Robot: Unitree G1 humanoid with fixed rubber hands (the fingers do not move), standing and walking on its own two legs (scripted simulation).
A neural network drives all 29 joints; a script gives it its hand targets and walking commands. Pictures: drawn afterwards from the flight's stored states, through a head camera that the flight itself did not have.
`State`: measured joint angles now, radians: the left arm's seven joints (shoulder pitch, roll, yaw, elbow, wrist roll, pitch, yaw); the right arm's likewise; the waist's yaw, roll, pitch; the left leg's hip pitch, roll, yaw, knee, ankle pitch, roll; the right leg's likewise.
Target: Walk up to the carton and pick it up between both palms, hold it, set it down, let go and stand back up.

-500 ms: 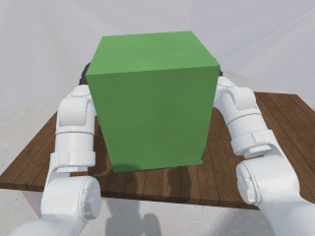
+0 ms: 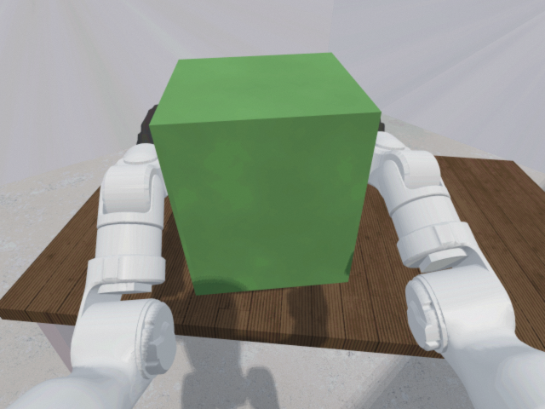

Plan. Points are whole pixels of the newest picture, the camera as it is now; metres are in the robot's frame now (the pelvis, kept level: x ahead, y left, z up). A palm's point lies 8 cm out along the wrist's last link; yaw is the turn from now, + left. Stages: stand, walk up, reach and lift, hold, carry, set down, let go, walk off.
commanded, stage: hold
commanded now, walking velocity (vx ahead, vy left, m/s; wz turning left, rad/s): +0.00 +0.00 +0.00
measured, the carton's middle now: (264, 172) +0.35 +0.00 +0.24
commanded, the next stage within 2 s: none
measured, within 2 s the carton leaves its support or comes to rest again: neither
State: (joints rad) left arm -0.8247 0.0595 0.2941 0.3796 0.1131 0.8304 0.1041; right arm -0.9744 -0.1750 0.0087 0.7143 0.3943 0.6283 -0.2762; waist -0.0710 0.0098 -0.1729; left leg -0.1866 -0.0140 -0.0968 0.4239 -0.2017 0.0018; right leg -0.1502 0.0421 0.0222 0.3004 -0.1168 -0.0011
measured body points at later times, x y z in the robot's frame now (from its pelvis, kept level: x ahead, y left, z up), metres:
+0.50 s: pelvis +0.01 +0.00 +0.00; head -0.07 +0.01 +0.44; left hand +0.39 +0.15 +0.25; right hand +0.39 -0.15 +0.26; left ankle +0.02 +0.11 -0.75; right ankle +0.03 -0.12 -0.75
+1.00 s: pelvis +0.01 +0.00 +0.00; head -0.07 +0.02 +0.44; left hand +0.39 +0.15 +0.25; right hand +0.39 -0.15 +0.27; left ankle +0.02 +0.11 -0.75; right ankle +0.03 -0.12 -0.75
